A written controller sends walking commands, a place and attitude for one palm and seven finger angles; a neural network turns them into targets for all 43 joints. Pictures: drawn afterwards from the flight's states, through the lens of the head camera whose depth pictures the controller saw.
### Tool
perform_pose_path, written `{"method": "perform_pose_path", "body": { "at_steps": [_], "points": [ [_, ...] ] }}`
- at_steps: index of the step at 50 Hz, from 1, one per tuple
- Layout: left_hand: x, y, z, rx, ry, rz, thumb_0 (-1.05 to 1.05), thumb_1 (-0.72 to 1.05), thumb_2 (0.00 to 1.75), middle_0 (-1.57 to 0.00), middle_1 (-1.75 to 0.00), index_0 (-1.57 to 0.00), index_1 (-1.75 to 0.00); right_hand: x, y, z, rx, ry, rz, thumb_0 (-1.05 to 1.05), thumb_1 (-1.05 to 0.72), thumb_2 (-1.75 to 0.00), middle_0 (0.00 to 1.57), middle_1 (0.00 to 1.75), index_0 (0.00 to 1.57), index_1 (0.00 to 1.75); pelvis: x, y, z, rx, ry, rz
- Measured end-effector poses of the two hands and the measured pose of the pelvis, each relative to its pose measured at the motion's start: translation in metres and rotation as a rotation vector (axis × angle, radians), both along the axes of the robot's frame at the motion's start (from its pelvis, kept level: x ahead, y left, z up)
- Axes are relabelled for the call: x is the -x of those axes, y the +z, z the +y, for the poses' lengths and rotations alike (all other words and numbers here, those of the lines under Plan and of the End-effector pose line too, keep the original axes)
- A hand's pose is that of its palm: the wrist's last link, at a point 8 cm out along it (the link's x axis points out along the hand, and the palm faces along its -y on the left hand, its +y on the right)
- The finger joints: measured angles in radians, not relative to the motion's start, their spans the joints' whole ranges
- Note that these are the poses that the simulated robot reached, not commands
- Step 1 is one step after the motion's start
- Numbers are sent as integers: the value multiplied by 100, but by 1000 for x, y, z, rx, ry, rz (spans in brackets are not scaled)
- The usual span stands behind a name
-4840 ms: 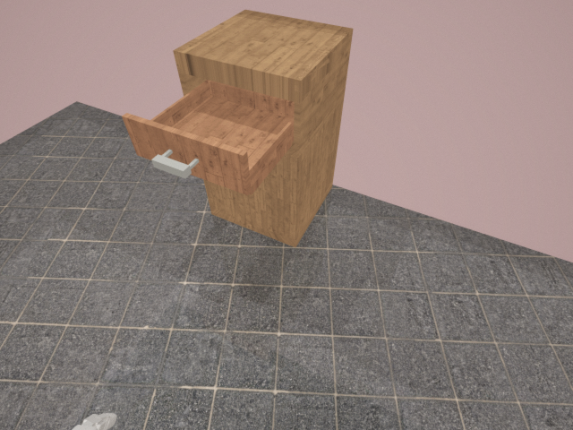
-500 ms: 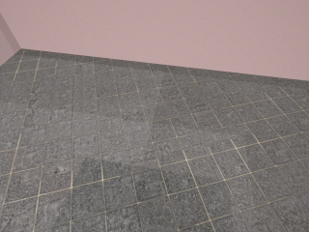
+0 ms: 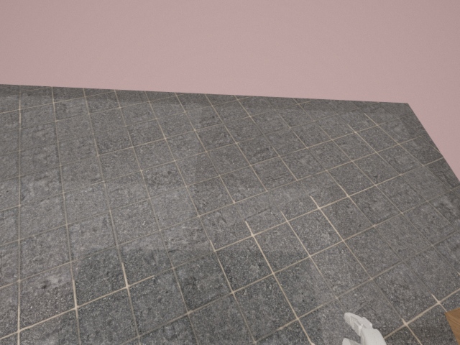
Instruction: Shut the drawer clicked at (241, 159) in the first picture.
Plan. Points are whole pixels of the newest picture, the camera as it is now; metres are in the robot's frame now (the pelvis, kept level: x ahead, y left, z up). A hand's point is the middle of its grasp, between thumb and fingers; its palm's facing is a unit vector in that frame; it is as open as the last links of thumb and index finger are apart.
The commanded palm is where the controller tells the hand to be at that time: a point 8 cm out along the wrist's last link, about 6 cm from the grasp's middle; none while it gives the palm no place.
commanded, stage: turn to face it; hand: left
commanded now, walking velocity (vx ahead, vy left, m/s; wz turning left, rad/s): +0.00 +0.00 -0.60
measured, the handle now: out of the picture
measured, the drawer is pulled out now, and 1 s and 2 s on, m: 0.29 0.29 0.29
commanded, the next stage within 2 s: none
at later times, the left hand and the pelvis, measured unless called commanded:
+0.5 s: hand (173, 325) +0.17 +0.13 -0.15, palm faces -0.37 -0.89 -0.27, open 7.4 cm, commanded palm none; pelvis -0.03 -0.02 -0.01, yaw -20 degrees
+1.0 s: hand (166, 339) +0.15 +0.14 -0.17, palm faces -0.53 -0.82 -0.23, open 7.4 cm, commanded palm none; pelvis -0.03 +0.00 +0.00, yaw -37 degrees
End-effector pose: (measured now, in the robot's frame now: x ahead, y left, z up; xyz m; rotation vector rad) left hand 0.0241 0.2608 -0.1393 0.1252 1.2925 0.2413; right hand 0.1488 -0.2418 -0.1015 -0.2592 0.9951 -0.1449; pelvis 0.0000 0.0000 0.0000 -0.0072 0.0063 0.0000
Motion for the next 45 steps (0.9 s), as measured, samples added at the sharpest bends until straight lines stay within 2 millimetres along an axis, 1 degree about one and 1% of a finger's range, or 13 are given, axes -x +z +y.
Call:
{"method": "perform_pose_path", "body": {
  "at_steps": [2,6,9,12,15,17,21,24,27,31,36,40,45],
  "points": [
    [-11,-2,13,-5,-33,-5,1,90,90,-21,-30,-20,-30,10,4,8,5,-11,-4,0,-91,-90,20,30,20,30,2,1,7,-2,-36,-10],
    [-35,6,28,-7,-104,-21,1,91,90,-20,-30,-20,-30,42,10,16,4,-66,34,0,-90,-89,20,30,20,30,4,9,16,15,-88,-16],
    [-52,12,31,-8,-153,-32,1,91,90,-20,-30,-20,-30,71,9,18,-6,-127,76,0,-90,-89,20,30,20,30,4,13,19,24,-126,-13],
    [-69,16,26,-6,-209,-34,1,91,90,-20,-30,-20,-30,103,4,16,-20,-201,124,0,-90,-89,20,30,21,30,5,15,20,30,-167,-9],
    [-88,18,11,-2,-277,-38,1,91,90,-20,-30,-20,-30,140,-2,11,-35,-282,177,0,-90,-89,20,30,21,30,8,15,17,28,-211,-7],
    [-103,20,-4,0,-330,-48,1,91,90,-20,-30,-20,-30,167,-7,6,-47,-338,214,0,-90,-89,20,30,21,30,11,14,13,24,-243,-6],
    [-134,24,-45,-2,-447,-95,1,91,90,-20,-30,-20,-30,222,-22,-8,-78,-446,283,0,-90,-89,20,30,21,30,18,8,-2,9,-305,-6],
    [-155,24,-79,-17,-529,-170,1,91,90,-20,-30,-20,-30,260,-40,-22,-102,-512,325,0,-90,-89,20,30,20,30,24,-4,-18,-11,-344,-9],
    [-161,33,-104,-22,-568,-211,1,91,90,-20,-30,-20,-30,283,-46,-32,-108,-558,374,1,-91,-89,20,30,20,30,29,-4,-26,-6,-367,-16],
    [-158,42,-122,-23,-604,-200,0,91,90,-21,-30,-20,-30,287,-39,-40,-114,-595,344,1,-91,-90,20,29,20,30,32,6,-33,-22,-416,-17],
    [-151,42,-130,-12,-642,-173,1,90,90,-21,-30,-20,-30,274,-31,-45,-115,-618,262,1,-91,-90,20,29,20,30,36,11,-35,-33,-474,-16],
    [-144,37,-124,-6,-658,-139,1,90,90,-21,-30,-20,-30,258,-26,-45,-108,-631,198,1,-91,-90,20,29,20,30,36,11,-31,-29,-523,-15],
    [-139,24,-103,-3,-670,-81,1,90,90,-21,-30,-21,-30,234,-16,-40,-79,-646,115,1,-91,-90,20,30,20,30,32,9,-17,-19,-585,-6]
  ]
}}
